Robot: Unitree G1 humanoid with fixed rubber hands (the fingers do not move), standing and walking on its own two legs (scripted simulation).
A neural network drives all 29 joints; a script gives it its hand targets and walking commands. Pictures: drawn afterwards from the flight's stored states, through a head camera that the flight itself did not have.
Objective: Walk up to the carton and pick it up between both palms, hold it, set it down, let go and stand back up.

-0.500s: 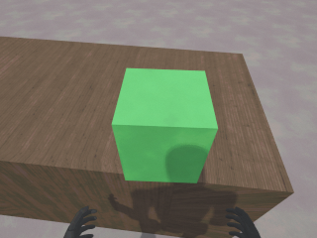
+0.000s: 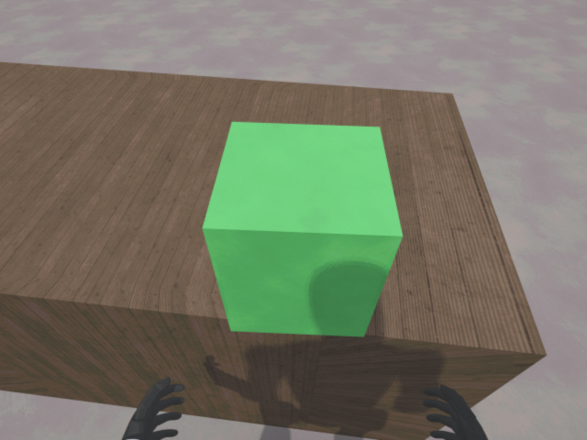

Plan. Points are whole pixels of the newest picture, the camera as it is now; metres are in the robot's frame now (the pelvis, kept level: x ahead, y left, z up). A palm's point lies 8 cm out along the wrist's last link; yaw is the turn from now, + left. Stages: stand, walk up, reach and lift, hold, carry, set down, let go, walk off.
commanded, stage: let go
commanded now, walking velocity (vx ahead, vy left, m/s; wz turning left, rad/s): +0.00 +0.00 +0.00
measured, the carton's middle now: (301, 234) +0.40 +0.02 +0.06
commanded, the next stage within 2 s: stand in 0.10 s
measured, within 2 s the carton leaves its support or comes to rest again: neither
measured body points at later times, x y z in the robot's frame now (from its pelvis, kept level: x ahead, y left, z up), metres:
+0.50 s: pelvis +0.00 +0.00 +0.00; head +0.00 +0.01 +0.45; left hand +0.11 +0.31 -0.11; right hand +0.10 -0.30 -0.11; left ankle -0.01 +0.13 -0.74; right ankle -0.01 -0.11 -0.74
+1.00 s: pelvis -0.02 +0.02 +0.00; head -0.03 +0.02 +0.45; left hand +0.07 +0.31 -0.12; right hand +0.07 -0.28 -0.12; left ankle -0.01 +0.13 -0.74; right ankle -0.01 -0.11 -0.74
